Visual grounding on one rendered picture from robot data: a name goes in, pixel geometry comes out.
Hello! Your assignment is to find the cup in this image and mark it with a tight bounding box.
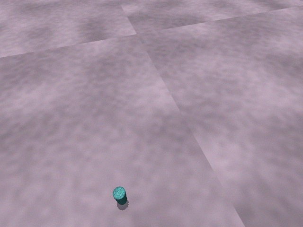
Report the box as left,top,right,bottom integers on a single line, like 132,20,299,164
113,187,127,205

